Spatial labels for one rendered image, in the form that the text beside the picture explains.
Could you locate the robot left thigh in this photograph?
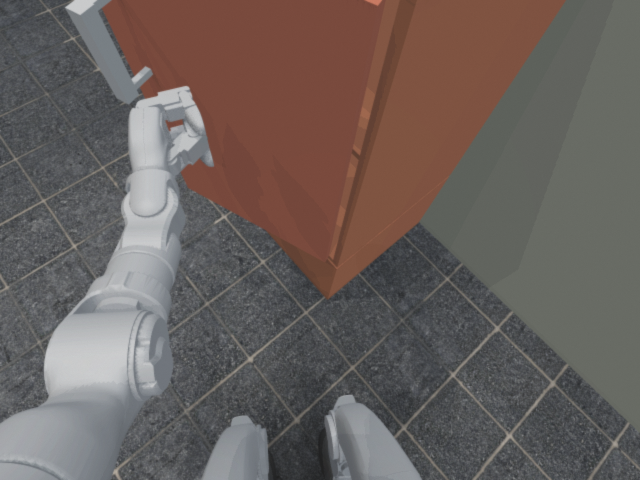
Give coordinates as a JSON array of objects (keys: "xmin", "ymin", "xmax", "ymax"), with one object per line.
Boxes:
[{"xmin": 201, "ymin": 423, "xmax": 269, "ymax": 480}]

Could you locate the robot right thigh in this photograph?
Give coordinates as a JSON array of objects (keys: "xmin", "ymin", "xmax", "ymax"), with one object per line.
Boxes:
[{"xmin": 324, "ymin": 403, "xmax": 422, "ymax": 480}]

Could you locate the handle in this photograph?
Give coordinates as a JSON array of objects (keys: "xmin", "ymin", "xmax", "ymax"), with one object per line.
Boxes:
[{"xmin": 65, "ymin": 0, "xmax": 153, "ymax": 104}]

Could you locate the left robot hand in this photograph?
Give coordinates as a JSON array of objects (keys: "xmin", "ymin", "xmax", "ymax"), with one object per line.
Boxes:
[{"xmin": 128, "ymin": 86, "xmax": 214, "ymax": 178}]

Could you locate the left robot upper arm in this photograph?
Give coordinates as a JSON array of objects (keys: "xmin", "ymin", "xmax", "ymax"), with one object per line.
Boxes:
[{"xmin": 0, "ymin": 310, "xmax": 173, "ymax": 480}]

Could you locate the cupboard door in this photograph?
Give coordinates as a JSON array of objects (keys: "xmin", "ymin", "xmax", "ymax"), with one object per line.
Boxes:
[{"xmin": 102, "ymin": 0, "xmax": 386, "ymax": 262}]

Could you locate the left robot forearm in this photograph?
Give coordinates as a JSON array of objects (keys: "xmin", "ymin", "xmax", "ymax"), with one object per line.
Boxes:
[{"xmin": 44, "ymin": 169, "xmax": 186, "ymax": 395}]

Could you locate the robot thigh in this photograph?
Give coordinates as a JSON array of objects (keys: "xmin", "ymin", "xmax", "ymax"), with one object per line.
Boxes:
[
  {"xmin": 324, "ymin": 403, "xmax": 422, "ymax": 480},
  {"xmin": 201, "ymin": 423, "xmax": 269, "ymax": 480}
]

